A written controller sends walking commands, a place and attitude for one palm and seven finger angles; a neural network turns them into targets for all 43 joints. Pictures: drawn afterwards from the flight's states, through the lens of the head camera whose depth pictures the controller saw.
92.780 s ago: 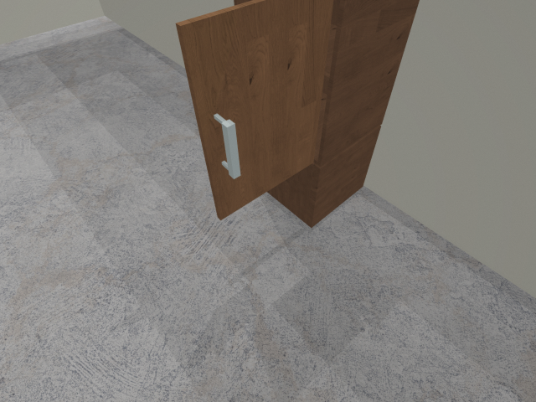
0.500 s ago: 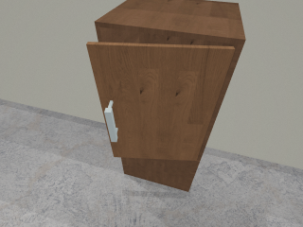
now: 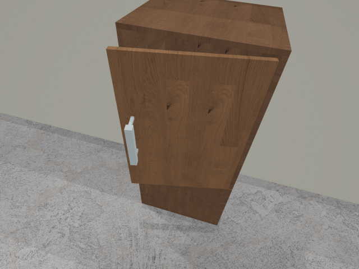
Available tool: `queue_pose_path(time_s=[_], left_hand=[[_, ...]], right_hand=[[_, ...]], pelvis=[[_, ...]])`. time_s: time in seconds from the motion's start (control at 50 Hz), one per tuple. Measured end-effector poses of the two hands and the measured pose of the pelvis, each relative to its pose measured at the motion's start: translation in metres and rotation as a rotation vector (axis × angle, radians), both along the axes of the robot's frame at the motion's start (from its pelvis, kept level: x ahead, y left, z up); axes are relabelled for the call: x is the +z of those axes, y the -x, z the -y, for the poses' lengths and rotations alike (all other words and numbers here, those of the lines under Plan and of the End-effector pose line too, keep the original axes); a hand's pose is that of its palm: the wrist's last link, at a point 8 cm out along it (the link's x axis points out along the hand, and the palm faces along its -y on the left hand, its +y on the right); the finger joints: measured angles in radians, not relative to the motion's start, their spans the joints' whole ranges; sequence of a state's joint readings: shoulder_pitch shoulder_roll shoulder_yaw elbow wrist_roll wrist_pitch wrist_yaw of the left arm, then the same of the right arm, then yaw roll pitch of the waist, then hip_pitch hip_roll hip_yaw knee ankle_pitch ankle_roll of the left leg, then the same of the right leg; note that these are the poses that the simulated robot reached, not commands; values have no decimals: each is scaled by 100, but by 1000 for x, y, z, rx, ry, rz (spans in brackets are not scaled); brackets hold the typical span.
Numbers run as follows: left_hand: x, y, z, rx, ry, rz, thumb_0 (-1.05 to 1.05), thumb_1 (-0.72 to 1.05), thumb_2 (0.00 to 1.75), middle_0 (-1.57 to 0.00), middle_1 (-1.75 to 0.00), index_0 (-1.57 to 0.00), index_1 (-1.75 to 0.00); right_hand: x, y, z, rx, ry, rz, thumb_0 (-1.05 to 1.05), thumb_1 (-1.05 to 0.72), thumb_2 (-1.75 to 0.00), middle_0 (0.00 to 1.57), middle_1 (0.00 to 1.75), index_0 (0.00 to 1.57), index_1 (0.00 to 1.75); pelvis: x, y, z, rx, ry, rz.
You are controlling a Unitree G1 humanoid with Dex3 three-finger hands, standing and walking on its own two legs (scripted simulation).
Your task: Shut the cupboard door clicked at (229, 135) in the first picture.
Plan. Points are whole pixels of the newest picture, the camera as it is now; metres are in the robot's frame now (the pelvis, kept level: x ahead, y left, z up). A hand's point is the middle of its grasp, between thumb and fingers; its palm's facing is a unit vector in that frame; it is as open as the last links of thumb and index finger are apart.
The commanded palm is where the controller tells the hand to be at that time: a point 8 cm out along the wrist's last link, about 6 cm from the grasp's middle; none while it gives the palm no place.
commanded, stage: shuffle to correct the standing spot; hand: left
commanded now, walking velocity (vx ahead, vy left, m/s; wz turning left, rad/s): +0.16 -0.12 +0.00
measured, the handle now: (133, 141) +0.50 +0.18 -0.05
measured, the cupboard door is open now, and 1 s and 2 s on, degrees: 13 13 13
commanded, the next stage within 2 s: come to a stop and stand still in 0.24 s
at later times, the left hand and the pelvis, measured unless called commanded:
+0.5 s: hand out of the picture +0.00 +0.13 -0.19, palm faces +0.04 -1.00 -0.09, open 7.4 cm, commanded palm none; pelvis +0.03 -0.01 -0.01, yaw -1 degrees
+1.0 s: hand out of the picture +0.06 +0.14 -0.18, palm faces +0.02 -0.98 -0.20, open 7.3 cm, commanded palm none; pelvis +0.03 -0.03 +0.00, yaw -1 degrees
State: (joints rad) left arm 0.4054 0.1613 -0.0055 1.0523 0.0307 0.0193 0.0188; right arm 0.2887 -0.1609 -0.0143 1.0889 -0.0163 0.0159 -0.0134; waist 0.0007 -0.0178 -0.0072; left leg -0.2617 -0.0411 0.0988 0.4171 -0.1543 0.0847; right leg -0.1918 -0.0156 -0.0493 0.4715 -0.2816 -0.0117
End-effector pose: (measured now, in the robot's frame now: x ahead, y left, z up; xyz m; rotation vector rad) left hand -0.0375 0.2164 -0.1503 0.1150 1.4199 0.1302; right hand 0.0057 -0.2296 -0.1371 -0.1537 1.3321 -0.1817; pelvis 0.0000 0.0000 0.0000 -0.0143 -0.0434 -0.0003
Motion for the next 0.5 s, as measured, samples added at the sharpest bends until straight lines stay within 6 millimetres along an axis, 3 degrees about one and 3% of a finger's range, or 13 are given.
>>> queue_pose_path(time_s=[0.16,0.3,0.4,0.5], left_hand=[[2,27,24,41,21,-73,0,91,90,-19,-30,-20,-30],[-4,38,39,85,40,-113,0,90,90,-19,-30,-20,-30],[-19,19,39,84,73,-106,1,90,90,-19,-30,-20,-30],[-14,-29,35,26,74,-49,1,91,90,-19,-30,-20,-30]], right_hand=[[-8,17,-1,-40,-33,-51,1,-91,-90,20,30,20,30],[-6,12,7,-52,-19,-54,1,-91,-90,20,30,20,30],[-6,2,0,-55,4,-38,1,-91,-90,19,30,20,30],[-4,1,-14,-74,-8,-45,1,-91,-90,19,30,20,30]], pelvis=[[-1,-2,12,-6,-2,2],[-4,-10,20,-5,11,-12],[-11,-24,15,8,23,-18],[-6,-34,10,-22,-1,-20]])
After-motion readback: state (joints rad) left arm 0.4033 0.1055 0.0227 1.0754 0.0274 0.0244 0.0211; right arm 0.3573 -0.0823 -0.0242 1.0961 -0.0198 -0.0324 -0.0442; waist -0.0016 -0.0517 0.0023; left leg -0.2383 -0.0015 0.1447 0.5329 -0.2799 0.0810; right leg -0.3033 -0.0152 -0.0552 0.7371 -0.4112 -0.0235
